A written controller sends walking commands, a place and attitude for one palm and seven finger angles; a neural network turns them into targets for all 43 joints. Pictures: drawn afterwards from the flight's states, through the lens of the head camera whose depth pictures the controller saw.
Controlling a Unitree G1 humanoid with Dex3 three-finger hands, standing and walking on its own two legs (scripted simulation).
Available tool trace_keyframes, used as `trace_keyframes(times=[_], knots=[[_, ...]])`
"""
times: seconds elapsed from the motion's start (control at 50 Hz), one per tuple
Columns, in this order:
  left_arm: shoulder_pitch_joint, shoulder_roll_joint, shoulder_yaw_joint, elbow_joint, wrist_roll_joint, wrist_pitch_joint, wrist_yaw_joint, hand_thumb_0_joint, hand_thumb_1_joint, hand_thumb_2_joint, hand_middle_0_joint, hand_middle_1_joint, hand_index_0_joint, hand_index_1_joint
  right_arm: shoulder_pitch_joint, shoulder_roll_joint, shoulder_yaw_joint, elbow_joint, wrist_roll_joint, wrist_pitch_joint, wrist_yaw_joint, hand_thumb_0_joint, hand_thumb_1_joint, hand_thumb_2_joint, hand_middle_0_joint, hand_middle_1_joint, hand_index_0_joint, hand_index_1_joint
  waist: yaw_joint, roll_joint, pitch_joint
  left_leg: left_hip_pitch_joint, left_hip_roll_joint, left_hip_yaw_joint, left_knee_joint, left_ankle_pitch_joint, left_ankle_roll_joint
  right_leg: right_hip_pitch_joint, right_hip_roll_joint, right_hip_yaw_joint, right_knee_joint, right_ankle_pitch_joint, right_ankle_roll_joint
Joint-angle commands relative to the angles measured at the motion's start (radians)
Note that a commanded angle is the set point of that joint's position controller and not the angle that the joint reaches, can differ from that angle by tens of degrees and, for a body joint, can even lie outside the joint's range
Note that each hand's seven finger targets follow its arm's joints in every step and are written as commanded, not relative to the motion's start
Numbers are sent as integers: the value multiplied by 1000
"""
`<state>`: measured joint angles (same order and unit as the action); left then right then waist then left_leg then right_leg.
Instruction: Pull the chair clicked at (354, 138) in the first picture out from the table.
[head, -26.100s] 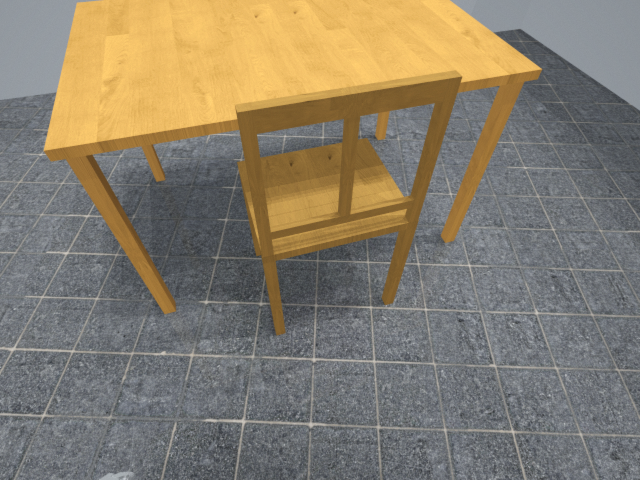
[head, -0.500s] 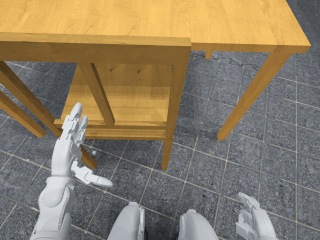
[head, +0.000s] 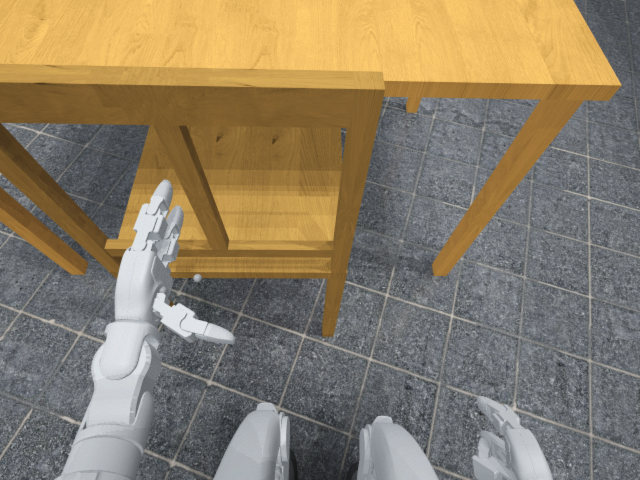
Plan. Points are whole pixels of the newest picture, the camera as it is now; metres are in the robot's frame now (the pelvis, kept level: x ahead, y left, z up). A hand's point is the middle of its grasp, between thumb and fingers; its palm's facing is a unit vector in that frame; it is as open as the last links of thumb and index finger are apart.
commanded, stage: push the fingers through the gap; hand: left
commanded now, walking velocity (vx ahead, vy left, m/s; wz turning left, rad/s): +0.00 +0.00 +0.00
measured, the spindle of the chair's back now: (200, 195) +0.47 +0.18 +0.02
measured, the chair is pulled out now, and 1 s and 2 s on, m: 0.00 0.00 0.00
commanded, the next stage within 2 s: hook a spindle and tug to test in 1.24 s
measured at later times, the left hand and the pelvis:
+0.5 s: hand (207, 239) +0.40 +0.16 +0.03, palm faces +0.01 -1.00 -0.05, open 16.9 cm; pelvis +0.00 +0.00 +0.00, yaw +0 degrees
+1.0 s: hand (207, 214) +0.43 +0.16 +0.03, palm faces +0.02 -1.00 -0.05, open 16.9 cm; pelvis +0.00 +0.00 +0.00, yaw -1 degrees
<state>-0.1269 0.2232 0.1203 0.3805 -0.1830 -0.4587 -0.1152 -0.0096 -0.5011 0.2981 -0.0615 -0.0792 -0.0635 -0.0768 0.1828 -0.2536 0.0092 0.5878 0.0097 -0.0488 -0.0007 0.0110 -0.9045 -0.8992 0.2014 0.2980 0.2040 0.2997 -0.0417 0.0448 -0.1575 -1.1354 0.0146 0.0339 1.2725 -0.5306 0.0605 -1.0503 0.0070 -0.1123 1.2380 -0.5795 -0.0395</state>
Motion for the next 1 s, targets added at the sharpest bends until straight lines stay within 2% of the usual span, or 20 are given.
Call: trace_keyframes(times=[0.0,0.08,0.16,0.2,0.26,0.3,0.32,0.34,0.4,0.44,0.52,0.58,0.66,0.72,0.82,0.88,0.9,0.92,0.96,0.98], knots=[[-181,109,48,-150,-1,-57,17,0,-500,300,-60,-80,-60,-80,36,-149,-55,-117,2,-25,-11,0,-900,-900,200,300,200,300,-16,-23,-377,350,9,-109,-170,324,-38,142,12,72,-167,302,10],[-284,142,75,-142,6,-83,30,0,-500,300,-60,-80,-60,-80,47,-152,-56,-105,-3,-22,-12,0,-900,-900,200,300,200,300,-18,14,-388,362,6,-110,-167,316,-40,126,13,75,-165,288,6],[-280,119,58,-126,6,-89,27,0,-500,300,-60,-80,-60,-80,58,-151,-60,-99,-5,-17,-5,0,-900,-900,200,300,200,300,-17,22,-432,414,11,-112,-165,376,-46,128,13,72,-162,331,7],[-275,132,74,-77,8,-83,23,0,-500,300,-60,-80,-60,-80,61,-153,-59,-97,-4,-10,-4,0,-900,-900,200,300,200,300,-20,2,-408,383,10,-107,-164,373,-44,136,15,74,-161,341,8],[-389,141,73,-33,18,-85,22,0,-500,300,-60,-80,-60,-80,67,-157,-56,-84,-2,-3,-8,0,-900,-900,200,300,200,300,-38,0,-372,352,9,-111,-163,304,-42,102,15,76,-166,284,9],[-440,130,65,-14,17,-90,24,0,-500,300,-60,-80,-60,-80,70,-157,-57,-79,-3,-5,-9,0,-900,-900,200,300,200,300,-44,15,-386,365,8,-111,-161,296,-41,88,14,76,-170,269,9],[-468,163,93,-7,20,-95,28,0,-500,300,-60,-80,-60,-80,77,-162,-58,-75,-3,-4,-11,0,-900,-900,200,300,200,300,-40,20,-393,371,10,-117,-163,292,-44,81,15,75,-166,260,7],[-503,143,68,-17,23,-102,28,0,-500,300,-60,-80,-60,-80,76,-160,-58,-72,-4,-5,-11,0,-900,-900,200,300,200,300,-47,39,-413,392,9,-117,-159,307,-44,72,14,76,-164,268,7],[-476,153,87,-2,22,-103,33,0,-500,300,-60,-80,-60,-80,92,-161,-61,-70,-8,-4,-5,0,-900,-900,200,300,200,300,-29,49,-472,429,9,-118,-161,377,-49,104,15,75,-158,321,5],[-459,164,105,26,22,-95,35,0,-500,300,-60,-80,-60,-80,99,-159,-62,-67,-7,5,-2,0,-900,-900,200,300,200,300,-30,17,-476,412,9,-109,-157,393,-46,134,16,78,-162,353,9],[-493,203,149,113,27,-85,35,0,-500,300,-60,-80,-60,-80,106,-158,-56,-62,-5,21,-1,0,-900,-900,200,300,200,300,-41,-38,-419,304,2,-86,-148,335,-34,170,17,94,-170,352,15],[-545,196,136,80,24,-106,30,0,-500,300,-60,-80,-60,-80,112,-156,-58,-68,-7,19,0,0,-900,-900,200,300,200,300,-40,29,-450,353,2,-87,-149,360,-37,158,18,96,-169,360,10],[-576,188,124,110,23,-118,19,0,-500,300,-60,-80,-60,-80,125,-157,-60,-51,-8,21,5,0,-900,-900,200,300,200,300,-56,16,-442,363,6,-92,-149,364,-39,146,21,92,-174,359,12],[-626,227,153,184,30,-116,14,0,-500,300,-60,-80,-60,-80,134,-164,-57,-38,-8,27,2,0,-900,-900,200,300,200,300,-69,1,-408,318,4,-90,-141,325,-34,128,21,97,-176,333,14],[-741,243,159,204,34,-132,5,0,-500,300,-60,-80,-60,-80,150,-168,-56,-32,-12,28,1,0,-900,-900,200,300,200,300,-69,65,-460,365,5,-101,-138,337,-39,98,21,93,-166,315,8],[-684,236,157,201,29,-131,-1,0,-500,300,-60,-80,-60,-80,156,-170,-60,-42,-12,31,7,0,-900,-900,200,300,200,300,-59,59,-510,406,9,-107,-143,390,-41,113,25,86,-160,350,6],[-647,224,158,215,26,-123,-3,0,-500,300,-60,-80,-60,-80,155,-167,-61,-44,-11,34,10,0,-900,-900,200,300,200,300,-51,55,-504,402,8,-102,-146,390,-42,122,25,86,-166,352,7],[-646,254,178,226,26,-118,-2,0,-500,300,-60,-80,-60,-80,159,-172,-60,-40,-10,40,10,0,-900,-900,200,300,200,300,-53,28,-489,385,10,-104,-148,394,-42,133,25,86,-165,362,8],[-633,223,157,238,28,-107,-3,0,-500,300,-60,-80,-60,-80,155,-166,-59,-46,-8,47,14,0,-900,-900,200,300,200,300,-58,24,-457,353,6,-92,-148,368,-37,136,25,90,-175,356,12],[-644,235,168,247,27,-105,0,0,-500,300,-60,-80,-60,-80,161,-169,-58,-43,-8,48,13,0,-900,-900,200,300,200,300,-63,7,-449,338,6,-95,-146,363,-35,139,26,88,-170,356,11]])
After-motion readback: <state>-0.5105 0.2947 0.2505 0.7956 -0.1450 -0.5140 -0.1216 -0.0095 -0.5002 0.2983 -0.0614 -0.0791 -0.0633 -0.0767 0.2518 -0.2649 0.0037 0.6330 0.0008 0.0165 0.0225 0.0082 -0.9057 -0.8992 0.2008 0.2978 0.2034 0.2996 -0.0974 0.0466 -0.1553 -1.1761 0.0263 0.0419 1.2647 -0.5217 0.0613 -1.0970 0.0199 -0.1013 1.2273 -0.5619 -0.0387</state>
